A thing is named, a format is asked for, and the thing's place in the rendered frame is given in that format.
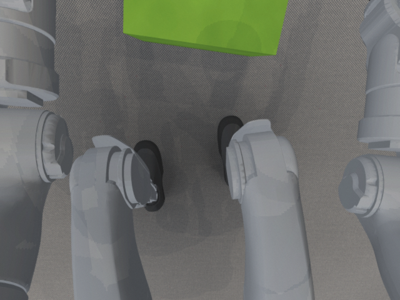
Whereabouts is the left robot forearm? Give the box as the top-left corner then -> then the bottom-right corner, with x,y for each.
0,0 -> 59,108

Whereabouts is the right robot thigh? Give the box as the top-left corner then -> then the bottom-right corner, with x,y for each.
226,131 -> 315,300

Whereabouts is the right robot forearm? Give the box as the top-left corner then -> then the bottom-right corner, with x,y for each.
357,0 -> 400,157

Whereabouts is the robot right shin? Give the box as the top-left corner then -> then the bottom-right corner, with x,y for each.
228,119 -> 299,180

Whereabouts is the carton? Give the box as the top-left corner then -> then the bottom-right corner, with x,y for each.
123,0 -> 288,56

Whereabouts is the robot right upper arm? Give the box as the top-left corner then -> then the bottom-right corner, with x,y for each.
338,154 -> 400,300

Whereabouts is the robot left upper arm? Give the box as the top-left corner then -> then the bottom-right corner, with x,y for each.
0,108 -> 74,300

